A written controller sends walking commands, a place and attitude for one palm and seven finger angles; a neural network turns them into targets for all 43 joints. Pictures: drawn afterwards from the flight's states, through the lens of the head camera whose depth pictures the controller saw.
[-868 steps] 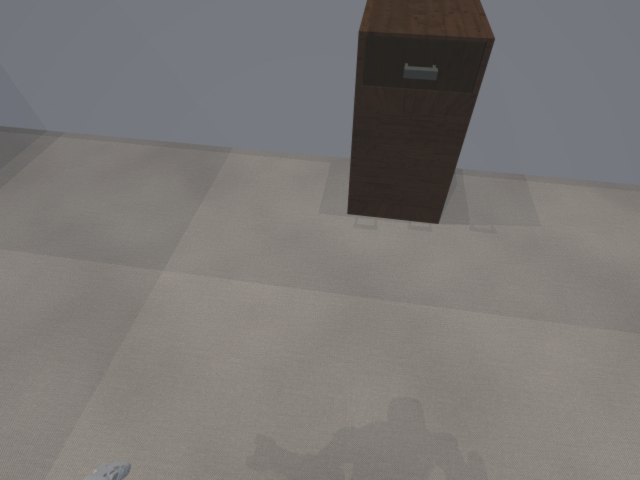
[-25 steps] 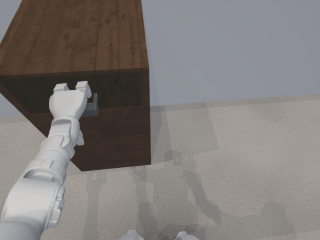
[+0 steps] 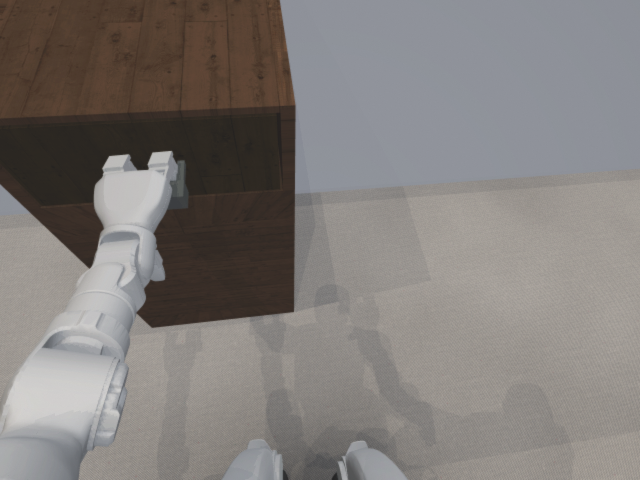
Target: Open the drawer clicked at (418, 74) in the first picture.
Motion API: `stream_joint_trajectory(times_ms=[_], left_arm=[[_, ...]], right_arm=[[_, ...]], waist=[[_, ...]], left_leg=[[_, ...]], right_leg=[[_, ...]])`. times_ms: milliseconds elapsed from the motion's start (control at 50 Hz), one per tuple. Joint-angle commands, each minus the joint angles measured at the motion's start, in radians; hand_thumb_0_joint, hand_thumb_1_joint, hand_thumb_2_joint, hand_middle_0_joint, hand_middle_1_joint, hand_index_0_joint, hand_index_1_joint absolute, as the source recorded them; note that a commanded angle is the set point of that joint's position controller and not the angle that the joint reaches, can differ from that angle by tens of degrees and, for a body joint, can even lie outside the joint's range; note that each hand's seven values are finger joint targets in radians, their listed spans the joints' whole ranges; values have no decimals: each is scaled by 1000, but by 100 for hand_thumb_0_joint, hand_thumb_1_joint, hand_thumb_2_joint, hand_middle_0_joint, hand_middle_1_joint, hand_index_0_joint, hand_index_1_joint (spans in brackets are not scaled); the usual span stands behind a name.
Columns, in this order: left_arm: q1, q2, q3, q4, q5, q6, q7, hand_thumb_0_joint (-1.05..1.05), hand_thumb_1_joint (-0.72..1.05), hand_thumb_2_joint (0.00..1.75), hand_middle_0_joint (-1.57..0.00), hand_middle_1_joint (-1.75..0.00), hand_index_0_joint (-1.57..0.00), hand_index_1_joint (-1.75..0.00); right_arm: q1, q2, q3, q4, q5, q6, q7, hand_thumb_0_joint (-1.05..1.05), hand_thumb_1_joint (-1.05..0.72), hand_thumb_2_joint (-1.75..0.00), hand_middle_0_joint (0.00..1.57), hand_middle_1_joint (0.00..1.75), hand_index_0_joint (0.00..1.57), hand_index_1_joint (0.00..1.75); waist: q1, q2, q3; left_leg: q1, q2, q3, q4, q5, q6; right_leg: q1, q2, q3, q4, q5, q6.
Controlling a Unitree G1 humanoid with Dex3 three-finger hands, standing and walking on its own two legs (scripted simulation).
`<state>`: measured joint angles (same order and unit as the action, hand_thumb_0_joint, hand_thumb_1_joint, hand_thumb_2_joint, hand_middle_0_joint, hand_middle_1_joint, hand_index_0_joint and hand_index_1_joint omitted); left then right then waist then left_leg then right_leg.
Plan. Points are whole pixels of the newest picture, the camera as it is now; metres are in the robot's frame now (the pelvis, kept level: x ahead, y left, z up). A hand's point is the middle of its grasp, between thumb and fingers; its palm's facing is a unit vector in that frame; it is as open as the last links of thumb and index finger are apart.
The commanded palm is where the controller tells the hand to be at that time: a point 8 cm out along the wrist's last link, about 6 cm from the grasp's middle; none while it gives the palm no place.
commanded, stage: lower the fingers behind the handle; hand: left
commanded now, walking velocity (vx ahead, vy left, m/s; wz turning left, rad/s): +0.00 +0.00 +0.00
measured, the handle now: (147, 183) +0.52 +0.22 +0.01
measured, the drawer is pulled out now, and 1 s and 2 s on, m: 0.00 0.00 0.08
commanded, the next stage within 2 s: close the thumb around the handle in 0.28 s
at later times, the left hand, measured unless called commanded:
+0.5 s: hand (150, 217) +0.47 +0.21 -0.01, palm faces -0.04 -0.05 -1.00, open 13.5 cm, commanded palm +0.46 +0.21 +0.04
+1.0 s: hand (151, 219) +0.47 +0.21 -0.01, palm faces -0.05 -0.04 -1.00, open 6.1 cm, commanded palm +0.46 +0.21 +0.04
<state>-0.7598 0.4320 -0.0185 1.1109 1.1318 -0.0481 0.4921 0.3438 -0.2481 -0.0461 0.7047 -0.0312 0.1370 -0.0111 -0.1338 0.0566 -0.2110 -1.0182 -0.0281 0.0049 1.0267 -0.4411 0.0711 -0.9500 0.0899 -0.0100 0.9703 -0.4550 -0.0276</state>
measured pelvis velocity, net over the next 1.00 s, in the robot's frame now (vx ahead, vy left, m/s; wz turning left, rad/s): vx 0.01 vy -0.01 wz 0.00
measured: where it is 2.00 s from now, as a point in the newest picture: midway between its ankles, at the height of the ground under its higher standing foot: outside the picture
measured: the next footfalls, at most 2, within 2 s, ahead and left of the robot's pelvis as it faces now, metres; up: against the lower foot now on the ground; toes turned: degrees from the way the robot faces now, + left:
none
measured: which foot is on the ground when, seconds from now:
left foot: down 0.00-1.00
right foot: down 0.00-1.00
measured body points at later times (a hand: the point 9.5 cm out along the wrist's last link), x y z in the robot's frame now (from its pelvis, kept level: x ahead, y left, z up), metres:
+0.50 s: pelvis +0.00 +0.00 +0.00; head +0.11 +0.00 +0.44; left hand +0.47 +0.21 +0.04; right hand +0.01 -0.28 -0.12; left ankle +0.01 +0.07 -0.67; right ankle -0.01 -0.11 -0.67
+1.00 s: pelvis +0.01 -0.01 +0.01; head +0.12 +0.00 +0.45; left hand +0.47 +0.21 +0.04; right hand +0.04 -0.28 -0.12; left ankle +0.01 +0.07 -0.67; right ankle -0.01 -0.11 -0.67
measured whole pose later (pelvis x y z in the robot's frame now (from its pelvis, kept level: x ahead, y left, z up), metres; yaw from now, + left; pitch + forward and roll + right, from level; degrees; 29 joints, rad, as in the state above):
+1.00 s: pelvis +0.01 -0.01 +0.01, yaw +0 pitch +24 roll -3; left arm -0.71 0.42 -0.03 1.09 1.11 -0.02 0.47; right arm 0.32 -0.24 -0.05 0.70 -0.02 0.14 -0.01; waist -0.12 0.06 -0.21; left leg -0.96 -0.02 0.00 0.99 -0.45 0.06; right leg -0.89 0.10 -0.01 0.93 -0.46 -0.04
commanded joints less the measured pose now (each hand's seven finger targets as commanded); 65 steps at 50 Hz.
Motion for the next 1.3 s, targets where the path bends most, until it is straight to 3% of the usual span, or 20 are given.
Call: stream_joint_trajectory(times_ms=[0, 40, 160, 200, 340, 360, 440, 560, 660, 720, 740, 860, 880, 900, 1060, 1080, 1140, 1220, 1240, 1280], left_arm=[[-459, 245, 47, -131, -17, 78, 59, 0, -50, 30, -30, -120, -30, -120], [-503, 244, 38, -156, -27, 89, 53, 0, -50, 30, -30, -120, -30, -120], [-446, 237, 25, -105, -32, 100, 7, 0, -50, 30, -30, -120, -30, -120], [-469, 210, -5, -112, -32, 86, -5, 0, -50, 30, -30, -120, -30, -120], [-410, 252, 45, -149, -31, 27, -9, 0, -50, 30, -30, -120, -30, -120], [-394, 230, 32, -145, -29, 27, -4, 0, -50, 30, -30, -120, -30, -120], [-383, 224, 44, -189, -32, 22, 19, 0, -28, 40, -32, -122, -32, -122], [-380, 216, 37, -172, -33, 54, 35, 0, 6, 54, -34, -126, -34, -126], [-356, 277, 72, -165, -34, 65, 18, 0, 34, 66, -36, -129, -36, -129], [-372, 233, 39, -169, -38, 61, 9, 0, 51, 73, -37, -131, -37, -131], [-346, 249, 54, -169, -34, 57, 7, 0, 56, 76, -38, -131, -38, -131], [-338, 195, 27, -182, -34, 37, 9, 0, 90, 90, -40, -135, -40, -135], [-340, 229, 50, -190, -30, 36, 13, 0, 90, 90, -40, -135, -40, -135], [-332, 205, 33, -186, -34, 38, 14, 0, 90, 90, -40, -135, -40, -135], [-373, 229, 51, -205, -36, 43, 34, 0, 90, 90, -40, -135, -40, -135], [-382, 223, 42, -187, -35, 50, 34, 0, 90, 90, -40, -135, -40, -135], [-424, 225, 33, -189, -36, 54, 31, 0, 90, 90, -40, -135, -40, -135], [-336, 225, 57, -208, -54, 48, 19, 0, 90, 90, -40, -135, -40, -135], [-309, 191, 32, -201, -53, 45, 14, 0, 90, 90, -40, -135, -40, -135], [-275, 210, 49, -208, -62, 37, 7, 0, 90, 90, -40, -135, -40, -135]], right_arm=[[120, -173, -54, -43, -1, -14, -7, 0, -90, -90, 20, 30, 20, 30], [125, -174, -54, -44, 1, -16, -8, 0, -90, -90, 20, 30, 20, 30], [125, -172, -42, -49, 7, -12, -20, 0, -90, -90, 20, 30, 20, 30], [128, -167, -41, -54, 9, -17, -23, 0, -90, -90, 20, 30, 20, 30], [133, -164, -45, -55, 5, -25, -21, 0, -90, -90, 20, 30, 20, 30], [132, -162, -46, -57, 4, -25, -21, 0, -90, -90, 20, 30, 20, 30], [132, -161, -55, -55, 2, -25, -11, 0, -90, -90, 20, 30, 20, 30], [121, -161, -55, -45, 2, -16, -10, 0, -90, -90, 20, 30, 20, 30], [117, -165, -48, -48, 5, -8, -15, 0, -90, -90, 20, 30, 20, 30], [111, -159, -48, -54, 6, -8, -16, 0, -90, -90, 20, 30, 20, 30], [114, -160, -49, -55, 8, -7, -17, 0, -90, -90, 20, 30, 20, 30], [114, -156, -56, -56, 4, -11, -14, 0, -90, -90, 20, 30, 20, 30], [114, -159, -54, -56, 5, -10, -14, 0, -90, -90, 20, 30, 20, 30], [110, -157, -56, -59, 3, -10, -13, 0, -90, -90, 20, 30, 20, 30], [109, -159, -57, -48, 2, -10, -11, 0, -90, -90, 20, 30, 20, 30], [106, -158, -56, -48, 4, -9, -13, 0, -90, -90, 20, 30, 20, 30], [112, -160, -54, -43, 6, -12, -14, 0, -90, -90, 20, 30, 20, 30], [102, -158, -53, -57, 3, -9, -11, 0, -90, -90, 20, 30, 20, 30], [101, -152, -54, -62, 7, -7, -10, 0, -90, -90, 20, 30, 20, 30], [95, -154, -51, -66, 11, -5, -10, 0, -90, -90, 20, 30, 20, 30]], waist=[[-21, 51, -397], [-21, 82, -448], [-18, 41, -390], [-33, 36, -359], [-6, 42, -397], [-8, 42, -382], [6, 63, -438], [-5, 43, -400], [11, 34, -416], [-4, 30, -393], [9, 39, -401], [-2, 35, -390], [8, 26, -402], [3, 32, -393], [3, 54, -430], [-10, 24, -408], [-18, 41, -409], [22, 65, -449], [17, 47, -440], [28, 30, -413]], left_leg=[[443, 30, -72, -99, 366, -35], [487, 30, -77, -107, 383, -37], [454, 26, -63, -124, 365, -26], [434, 27, -62, -126, 336, -24], [424, 25, -54, -106, 369, -23], [423, 24, -53, -105, 375, -24], [462, 25, -54, -100, 420, -28], [446, 22, -44, -103, 421, -26], [425, 16, -33, -108, 433, -23], [423, 16, -32, -110, 432, -21], [430, 15, -31, -111, 439, -22], [457, 23, -38, -100, 457, -26], [444, 21, -39, -102, 451, -25], [445, 20, -36, -104, 450, -25], [468, 19, -40, -99, 454, -28], [447, 18, -39, -100, 435, -24], [451, 19, -45, -106, 423, -25], [479, 17, -40, -112, 463, -29], [485, 18, -38, -117, 463, -28], [454, 17, -31, -126, 434, -25]], right_leg=[[71, -4, -17, -121, 240, -15], [85, -5, -18, -123, 248, -15], [123, -6, -13, -149, 261, -13], [114, -7, -10, -155, 246, -13], [134, -7, 0, -136, 286, -15], [131, -7, -1, -137, 292, -15], [145, -5, -3, -129, 322, -17], [158, -5, -1, -140, 344, -13], [220, -10, 8, -140, 398, -11], [213, -11, 10, -147, 400, -11], [214, -10, 11, -144, 402, -11], [177, -8, 3, -140, 393, -12], [191, -8, 7, -137, 393, -12], [192, -8, 6, -141, 397, -12], [185, -9, 4, -133, 385, -13], [186, -9, 7, -140, 380, -9], [172, -10, 4, -141, 364, -10], [218, -9, 6, -138, 398, -16], [216, -7, 3, -144, 398, -14], [239, -8, 7, -151, 395, -13]])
